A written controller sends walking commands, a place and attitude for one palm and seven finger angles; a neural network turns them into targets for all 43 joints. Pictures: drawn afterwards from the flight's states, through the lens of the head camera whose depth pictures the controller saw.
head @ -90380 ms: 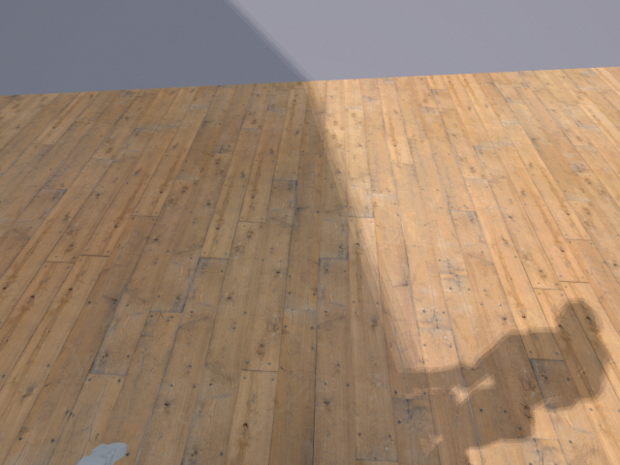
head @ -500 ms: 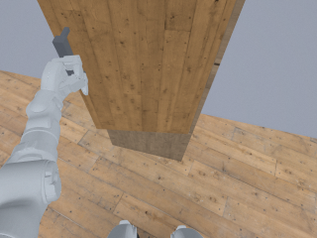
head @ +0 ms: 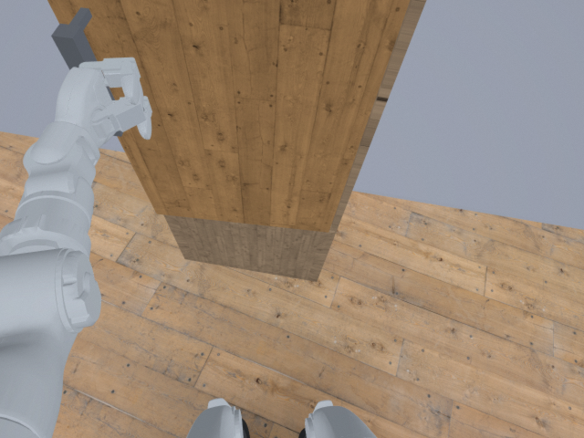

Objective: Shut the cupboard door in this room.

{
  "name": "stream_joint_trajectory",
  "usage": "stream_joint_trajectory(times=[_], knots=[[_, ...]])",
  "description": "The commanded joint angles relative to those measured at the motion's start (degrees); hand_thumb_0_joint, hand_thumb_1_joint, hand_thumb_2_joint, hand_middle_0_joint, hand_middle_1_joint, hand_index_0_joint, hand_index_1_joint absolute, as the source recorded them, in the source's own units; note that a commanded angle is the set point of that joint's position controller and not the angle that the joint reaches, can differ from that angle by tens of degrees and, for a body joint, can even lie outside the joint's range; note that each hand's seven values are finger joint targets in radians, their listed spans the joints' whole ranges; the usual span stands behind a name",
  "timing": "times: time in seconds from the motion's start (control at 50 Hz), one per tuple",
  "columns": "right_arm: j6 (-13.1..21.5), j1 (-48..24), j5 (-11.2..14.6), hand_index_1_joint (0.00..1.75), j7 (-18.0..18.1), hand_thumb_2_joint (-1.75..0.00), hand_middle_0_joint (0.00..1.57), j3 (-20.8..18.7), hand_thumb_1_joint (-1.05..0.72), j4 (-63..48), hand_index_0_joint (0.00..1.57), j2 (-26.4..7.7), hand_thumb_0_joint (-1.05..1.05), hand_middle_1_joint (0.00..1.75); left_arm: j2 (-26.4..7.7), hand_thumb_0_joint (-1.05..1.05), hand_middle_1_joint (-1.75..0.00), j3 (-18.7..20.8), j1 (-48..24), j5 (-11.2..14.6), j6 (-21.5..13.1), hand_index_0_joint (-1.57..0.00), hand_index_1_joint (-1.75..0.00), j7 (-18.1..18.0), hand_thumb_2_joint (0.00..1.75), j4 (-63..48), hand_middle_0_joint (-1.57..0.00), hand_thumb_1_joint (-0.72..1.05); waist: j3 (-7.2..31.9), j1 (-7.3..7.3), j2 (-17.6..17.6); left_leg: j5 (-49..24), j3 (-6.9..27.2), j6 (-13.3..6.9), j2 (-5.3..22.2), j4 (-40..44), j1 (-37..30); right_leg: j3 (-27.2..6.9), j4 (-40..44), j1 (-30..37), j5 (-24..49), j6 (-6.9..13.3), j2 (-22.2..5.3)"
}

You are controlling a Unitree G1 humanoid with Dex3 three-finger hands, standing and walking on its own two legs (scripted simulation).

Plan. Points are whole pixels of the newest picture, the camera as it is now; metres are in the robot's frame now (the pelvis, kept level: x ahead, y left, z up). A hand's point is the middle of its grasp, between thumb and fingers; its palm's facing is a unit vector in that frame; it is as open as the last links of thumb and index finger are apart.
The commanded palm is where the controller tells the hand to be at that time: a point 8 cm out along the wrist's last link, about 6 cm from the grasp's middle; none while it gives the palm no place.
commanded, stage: push the door shut along its arc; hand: left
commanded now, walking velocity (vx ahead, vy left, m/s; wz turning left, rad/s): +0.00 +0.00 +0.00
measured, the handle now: (100, 77) +0.59 +0.21 +0.11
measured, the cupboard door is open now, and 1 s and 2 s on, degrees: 4 0 0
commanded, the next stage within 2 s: pull the fist back off the door in 0.86 s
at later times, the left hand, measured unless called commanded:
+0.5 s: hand (174, 79) +0.56 +0.10 +0.13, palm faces -0.33 -0.95 +0.00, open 3.1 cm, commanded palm +0.58 +0.15 +0.12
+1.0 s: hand (173, 75) +0.58 +0.11 +0.13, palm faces -0.36 -0.93 +0.02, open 2.8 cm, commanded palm +0.62 +0.11 +0.12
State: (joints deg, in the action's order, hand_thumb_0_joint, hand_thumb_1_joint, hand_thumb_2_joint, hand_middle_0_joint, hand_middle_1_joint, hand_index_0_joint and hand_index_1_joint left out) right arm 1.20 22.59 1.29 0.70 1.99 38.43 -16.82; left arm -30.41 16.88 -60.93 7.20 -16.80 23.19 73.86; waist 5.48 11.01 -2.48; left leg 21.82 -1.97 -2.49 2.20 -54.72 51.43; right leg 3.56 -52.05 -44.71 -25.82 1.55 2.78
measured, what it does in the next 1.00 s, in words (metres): stands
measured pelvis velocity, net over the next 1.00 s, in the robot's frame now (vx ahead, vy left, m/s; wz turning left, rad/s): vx -0.01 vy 0.00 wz -0.01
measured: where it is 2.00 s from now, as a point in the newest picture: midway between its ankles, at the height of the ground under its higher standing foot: outside the picture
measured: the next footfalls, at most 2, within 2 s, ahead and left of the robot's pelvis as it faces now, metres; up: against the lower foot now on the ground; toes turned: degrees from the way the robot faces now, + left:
none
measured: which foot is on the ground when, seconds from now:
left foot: down 0.00-1.00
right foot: down 0.00-1.00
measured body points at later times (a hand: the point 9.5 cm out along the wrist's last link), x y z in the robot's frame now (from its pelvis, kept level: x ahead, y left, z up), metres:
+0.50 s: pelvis +0.00 +0.00 -0.01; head +0.14 +0.01 +0.41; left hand +0.58 +0.16 +0.13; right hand -0.05 -0.27 -0.12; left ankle +0.04 +0.09 -0.68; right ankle -0.01 -0.11 -0.68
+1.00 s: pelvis -0.01 +0.00 -0.03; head +0.16 +0.03 +0.38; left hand +0.59 +0.16 +0.13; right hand -0.06 -0.27 -0.12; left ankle +0.04 +0.09 -0.68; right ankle -0.01 -0.11 -0.68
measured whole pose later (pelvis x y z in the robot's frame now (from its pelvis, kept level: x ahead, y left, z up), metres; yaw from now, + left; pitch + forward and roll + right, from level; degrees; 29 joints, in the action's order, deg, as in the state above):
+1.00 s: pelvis -0.01 +0.00 -0.03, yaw -1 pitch +27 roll -6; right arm 5.2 23.0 -1.3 2.3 3.0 42.4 -16.3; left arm -37.2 11.6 -85.6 2.1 -9.0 26.4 82.2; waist 5.1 16.0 -2.8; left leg 24.3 1.0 -2.5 3.2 -65.1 67.9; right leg 6.4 -60.5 -59.4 -28.1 1.9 3.9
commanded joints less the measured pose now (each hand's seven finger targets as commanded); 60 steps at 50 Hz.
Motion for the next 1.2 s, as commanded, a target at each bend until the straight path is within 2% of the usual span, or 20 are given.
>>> stream_joint_trajectory(times=[0.0,0.04,0.06,0.14,0.2,0.26,0.32,0.5,0.56,0.58,0.64,0.66,0.76,0.94,0.96,0.98,1.02,1.08,1.12,1.18], knots=[[1.41,9.66,0.05,0.3,0.86,-0.9,0.2,-4.17,-0.9,-2.49,0.2,-11.23,0.0,0.3,-14.18,0.0,-1.5,2.15,-32.55,0.96,-3.73,-1.3,-1.5,0.86,0.9,-11.93,-1.3,0.9,26.51,2.01,-5.78,-19.47,7.58,-0.06,-0.45,2.97,-28.43,-2.87,6.28,-2.21,18.0,-0.03,0.74],[1.67,9.21,0.02,0.3,0.8,-0.9,0.2,-4.25,-0.9,-2.19,0.2,-10.93,0.0,0.3,-10.06,0.0,-1.5,-1.44,-34.4,0.69,-3.54,-1.3,-1.5,1.4,0.9,-12.07,-1.3,0.9,25.98,3.09,-7.03,-19.2,7.94,0.1,-0.01,2.39,-29.9,-2.66,6.26,-5.6,16.78,-0.21,0.7],[1.76,9.26,-0.21,0.3,0.72,-0.9,0.2,-4.28,-0.9,-1.82,0.2,-10.95,0.0,0.3,-9.98,0.0,-1.5,-1.61,-35.15,0.58,-3.36,-1.3,-1.5,1.45,0.9,-11.77,-1.3,0.9,25.59,3.15,-7.38,-18.39,8.12,0.14,0.03,2.21,-30.1,-2.49,6.4,-6.26,15.69,-0.19,0.79],[2.26,10.19,-0.16,0.3,1.09,-0.9,0.2,-4.25,-0.9,-1.17,0.2,-11.67,0.0,0.3,-12.57,0.0,-1.5,0.13,-38.02,0.86,-2.28,-1.3,-1.5,2.07,0.9,-9.6,-1.3,0.9,26.96,4.05,-5.47,-18.25,8.28,-0.19,0.13,1.46,-28.65,-2.52,5.87,-6.37,15.72,-0.24,0.92],[2.64,10.92,-0.4,0.3,1.38,-0.9,0.2,-3.94,-0.9,-0.62,0.2,-11.6,0.0,0.3,-14.07,0.0,-1.5,0.62,-41.44,0.24,-1.76,-1.3,-1.5,2.04,0.9,-9.06,-1.3,0.9,28.17,4.47,-6.48,-19.09,8.23,-0.45,-0.17,0.55,-27.31,-2.56,4.96,-6.34,16.26,-0.25,0.87],[2.65,11.42,-0.75,0.3,1.18,-0.9,0.2,-3.75,-0.9,-0.9,0.2,-11.55,0.0,0.3,-16.68,0.0,-1.5,2.04,-40.98,-1.17,-1.22,-1.3,-1.5,1.62,0.9,-8.22,-1.3,0.9,29.23,3.88,-8.07,-20.23,8.04,-0.3,-0.11,-0.3,-27.06,-2.61,4.54,-6.33,16.82,-0.14,1.02],[2.64,12.19,-1.07,0.3,1.06,-0.9,0.2,-3.91,-0.9,-0.72,0.2,-11.39,0.0,0.3,-15.11,0.0,-1.5,0.57,-42.3,-2.23,-1.08,-1.3,-1.5,1.59,0.9,-8.0,-1.3,0.9,30.24,4.47,-8.74,-21.59,8.4,-0.24,0.04,-0.9,-28.09,-2.24,3.92,-8.13,16.85,-0.15,1.18],[2.22,13.89,-1.34,0.3,1.6,-0.9,0.2,-3.65,-0.9,-0.75,0.2,-11.74,0.0,0.3,-20.36,0.0,-1.5,2.96,-46.22,-2.93,1.02,-1.3,-1.5,3.27,0.9,-6.0,-1.3,0.9,29.84,5.85,-5.45,-19.4,6.45,-1.07,-0.55,-2.67,-20.71,-2.97,3.75,-4.24,19.38,-0.57,1.59],[2.34,13.84,-1.44,0.3,1.73,-0.9,0.2,-3.47,-0.9,0.01,0.2,-11.58,0.0,0.3,-18.12,0.0,-1.5,0.71,-47.22,-3.19,2.05,-1.3,-1.5,3.92,0.9,-3.78,-1.3,0.9,28.23,6.95,-5.82,-18.28,6.32,-1.17,-0.41,-3.25,-19.67,-2.83,3.92,-5.64,18.55,-0.73,1.63],[2.52,14.2,-1.34,0.3,1.85,-0.9,0.2,-3.46,-0.9,0.08,0.2,-11.76,0.0,0.3,-19.38,0.0,-1.5,1.22,-47.97,-3.15,1.94,-1.3,-1.5,4.2,0.9,-3.96,-1.3,0.9,28.42,7.05,-5.79,-17.89,6.25,-1.2,-0.22,-3.58,-19.25,-2.89,3.8,-5.89,18.1,-0.81,1.61],[2.9,14.24,-1.5,0.3,2.05,-0.9,0.2,-3.1,-0.9,0.99,0.2,-11.63,0.0,0.3,-18.55,0.0,-1.5,-0.07,-50.42,-3.42,2.14,-1.3,-1.5,4.59,0.9,-3.07,-1.3,0.9,27.82,7.91,-8.41,-17.9,6.28,-1.22,0.01,-4.5,-19.19,-2.57,3.16,-8.17,17.27,-0.68,1.69],[2.89,14.21,-1.64,0.3,2.03,-0.9,0.2,-3.12,-0.9,1.11,0.2,-11.67,0.0,0.3,-18.59,0.0,-1.5,-0.09,-50.2,-3.71,2.46,-1.3,-1.5,4.66,0.9,-2.57,-1.3,0.9,28.27,7.95,-7.67,-17.69,6.43,-1.25,-0.07,-4.82,-18.98,-2.42,3.07,-8.16,16.88,-0.59,1.78],[3.49,14.33,-1.96,0.3,2.02,-0.9,0.2,-3.37,-0.9,2.8,0.2,-11.55,0.0,0.3,-13.28,0.0,-1.5,-3.64,-54.11,-4.21,3.05,-1.3,-1.5,4.53,0.9,-3.29,-1.3,0.9,29.44,9.18,-12.6,-19.81,7.78,-0.91,0.59,-6.09,-24.28,-0.92,1.68,-15.96,14.12,-0.13,1.99],[4.99,13.61,-2.09,0.3,2.61,-0.9,0.2,-3.29,-0.9,4.54,0.2,-11.76,0.0,0.3,-8.32,0.0,-1.5,-6.84,-58.14,-3.74,4.52,-1.3,-1.5,4.17,0.9,-4.58,-1.3,0.9,30.03,11.23,-13.75,-17.32,8.38,-1.15,0.96,-7.08,-25.96,0.28,0.69,-21.22,10.97,-0.13,2.06],[5.4,16.76,-2.54,0.3,1.45,-0.9,0.2,-2.26,-0.9,2.01,0.2,-9.74,0.0,0.3,-10.91,0.0,-1.5,4.87,-58.47,-0.07,6.54,-1.3,-1.5,-7.39,0.9,-3.56,-1.3,0.9,28.19,9.27,-14.12,-14.4,9.67,-0.46,2.24,-5.62,-20.0,-1.02,1.75,-18.97,10.01,-0.16,1.12],[5.52,17.05,-3.05,0.3,0.34,-0.9,0.2,-2.17,-0.9,1.68,0.2,-9.74,0.0,0.3,-8.19,0.0,-1.5,3.04,-57.41,-1.49,7.47,-1.3,-1.5,-13.62,0.9,-2.63,-1.3,0.9,28.38,9.67,-13.73,-12.55,9.87,-0.01,2.2,-4.91,-18.76,-0.95,1.13,-18.41,9.14,-0.51,1.1],[5.39,18.12,-4.23,0.3,-1.11,-0.9,0.2,-3.13,-0.9,1.52,0.2,-9.68,0.0,0.3,-4.78,0.0,-1.5,3.01,-57.72,-2.94,7.44,-1.3,-1.5,-20.8,0.9,-4.2,-1.3,0.9,29.73,10.5,-11.34,-12.67,11.39,0.13,2.33,-4.54,-20.14,-0.43,0.21,-19.59,9.14,-1.09,0.91],[4.81,19.15,-6.05,0.3,-3.27,-0.9,0.2,-3.56,-0.9,1.13,0.2,-9.27,0.0,0.3,-2.67,0.0,-1.5,3.34,-59.39,-7.68,5.61,-1.3,-1.5,-31.55,0.9,-5.94,-1.3,0.9,29.01,10.59,-11.88,-9.37,12.01,0.57,1.96,-3.98,-19.36,-0.1,-0.25,-21.24,7.54,-1.26,0.53],[4.58,19.46,-7.16,0.3,-4.89,-0.9,0.2,-3.84,-0.9,1.41,0.2,-9.44,0.0,0.3,-2.57,0.0,-1.5,1.2,-60.13,-12.67,3.09,-1.3,-1.5,-35.65,0.9,-6.26,-1.3,0.9,28.2,11.35,-12.85,-7.3,12.55,0.84,1.84,-3.5,-19.91,0.08,-0.37,-22.98,5.96,-1.14,0.46],[4.17,19.5,-7.54,0.3,-6.19,-0.9,0.2,-4.21,-0.9,1.5,0.2,-10.21,0.0,0.3,-3.83,0.0,-1.5,-1.56,-60.73,-17.47,0.61,-1.3,-1.5,-36.28,0.9,-4.92,-1.3,0.9,26.89,12.16,-13.8,-2.32,12.97,0.94,1.69,-2.13,-19.85,-0.11,0.26,-23.87,3.53,-0.62,0.28]])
